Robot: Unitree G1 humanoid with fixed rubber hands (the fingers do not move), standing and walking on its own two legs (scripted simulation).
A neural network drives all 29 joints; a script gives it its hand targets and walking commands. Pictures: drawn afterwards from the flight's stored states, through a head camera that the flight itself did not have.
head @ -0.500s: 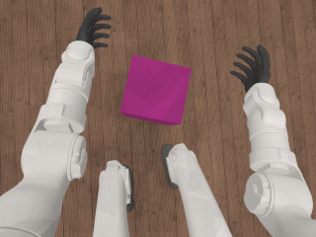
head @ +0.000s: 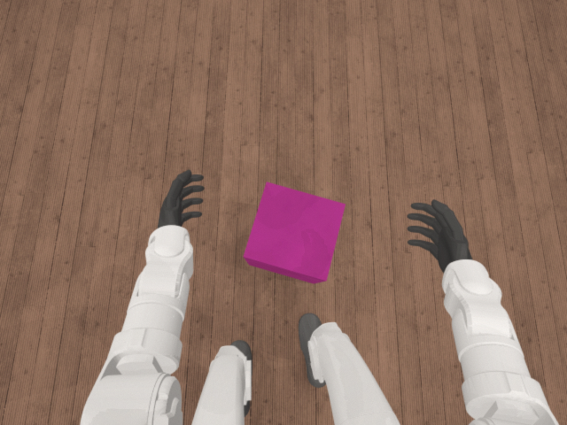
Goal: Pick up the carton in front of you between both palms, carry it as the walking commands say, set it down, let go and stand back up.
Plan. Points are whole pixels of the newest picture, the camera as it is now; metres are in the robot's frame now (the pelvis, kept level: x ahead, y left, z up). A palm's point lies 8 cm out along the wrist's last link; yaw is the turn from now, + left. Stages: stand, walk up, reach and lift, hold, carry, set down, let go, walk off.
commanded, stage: let go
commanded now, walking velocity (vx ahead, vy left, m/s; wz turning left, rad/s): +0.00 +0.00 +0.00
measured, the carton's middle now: (292, 237) +0.43 -0.08 -0.57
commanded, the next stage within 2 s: stand in 1.06 s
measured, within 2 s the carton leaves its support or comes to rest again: neither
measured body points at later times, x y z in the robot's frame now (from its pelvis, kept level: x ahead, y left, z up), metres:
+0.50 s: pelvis +0.07 +0.01 +0.07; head +0.14 +0.02 +0.51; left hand +0.30 +0.21 -0.02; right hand +0.22 -0.24 +0.00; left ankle +0.02 +0.13 -0.66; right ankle +0.07 -0.11 -0.66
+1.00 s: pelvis +0.06 +0.02 +0.07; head +0.06 +0.02 +0.52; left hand +0.24 +0.24 +0.00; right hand +0.22 -0.23 +0.01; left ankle +0.02 +0.13 -0.66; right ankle +0.07 -0.11 -0.66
